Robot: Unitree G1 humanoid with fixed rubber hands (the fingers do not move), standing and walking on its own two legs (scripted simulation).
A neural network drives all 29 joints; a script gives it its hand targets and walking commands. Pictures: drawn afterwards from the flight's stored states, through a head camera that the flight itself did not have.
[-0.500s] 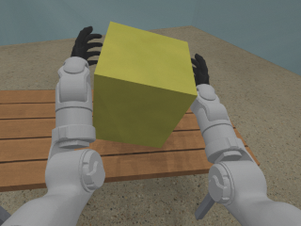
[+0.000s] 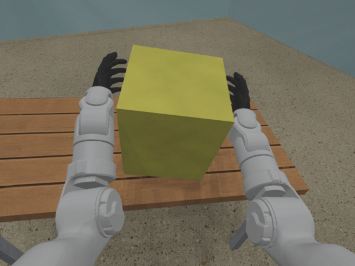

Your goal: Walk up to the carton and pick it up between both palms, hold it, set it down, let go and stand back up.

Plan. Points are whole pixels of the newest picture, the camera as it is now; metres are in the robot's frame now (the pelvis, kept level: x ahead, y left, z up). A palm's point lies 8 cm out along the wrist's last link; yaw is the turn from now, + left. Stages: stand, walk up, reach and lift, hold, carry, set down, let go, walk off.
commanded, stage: set down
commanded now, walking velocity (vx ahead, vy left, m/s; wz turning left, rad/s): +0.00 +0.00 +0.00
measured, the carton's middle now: (170, 119) +0.43 -0.01 +0.13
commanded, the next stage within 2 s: none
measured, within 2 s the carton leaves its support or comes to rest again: rests again in 1.76 s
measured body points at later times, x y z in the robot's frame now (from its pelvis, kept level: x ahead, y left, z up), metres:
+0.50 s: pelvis +0.01 +0.00 +0.00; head +0.00 +0.04 +0.45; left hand +0.45 +0.13 +0.18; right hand +0.41 -0.17 +0.16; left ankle +0.02 +0.12 -0.75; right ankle -0.02 -0.12 -0.75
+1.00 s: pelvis +0.01 +0.01 +0.00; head +0.02 +0.03 +0.45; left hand +0.47 +0.13 +0.15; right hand +0.41 -0.17 +0.13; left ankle +0.02 +0.12 -0.75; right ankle -0.02 -0.12 -0.75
